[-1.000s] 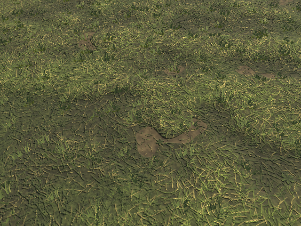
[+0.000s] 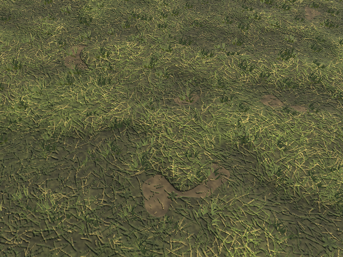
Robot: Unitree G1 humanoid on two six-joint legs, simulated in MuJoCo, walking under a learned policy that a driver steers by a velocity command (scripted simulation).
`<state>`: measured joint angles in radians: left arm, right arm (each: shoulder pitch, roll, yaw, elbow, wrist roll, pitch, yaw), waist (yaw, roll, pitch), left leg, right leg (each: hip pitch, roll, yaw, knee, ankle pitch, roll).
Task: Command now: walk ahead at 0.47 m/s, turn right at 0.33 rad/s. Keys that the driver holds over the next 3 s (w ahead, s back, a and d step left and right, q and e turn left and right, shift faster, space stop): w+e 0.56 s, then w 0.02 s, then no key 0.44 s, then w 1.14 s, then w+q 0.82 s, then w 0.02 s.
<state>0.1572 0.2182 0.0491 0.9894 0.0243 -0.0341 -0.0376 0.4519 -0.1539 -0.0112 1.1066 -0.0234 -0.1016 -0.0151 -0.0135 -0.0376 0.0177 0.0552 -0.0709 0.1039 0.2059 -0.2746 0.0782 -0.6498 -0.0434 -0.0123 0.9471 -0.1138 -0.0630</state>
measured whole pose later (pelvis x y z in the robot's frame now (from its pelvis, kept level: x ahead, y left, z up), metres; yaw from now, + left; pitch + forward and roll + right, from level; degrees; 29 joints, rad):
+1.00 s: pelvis +0.50 -0.04 +0.00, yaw -24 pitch +0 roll +0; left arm 0.20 0.24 0.04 0.89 0.03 0.02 0.01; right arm 0.25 -0.21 0.00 0.89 -0.03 -0.06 0.00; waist -0.01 -0.03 0.07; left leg -0.29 -0.03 0.06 0.38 -0.09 0.07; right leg -0.42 0.03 0.08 0.86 -0.38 0.00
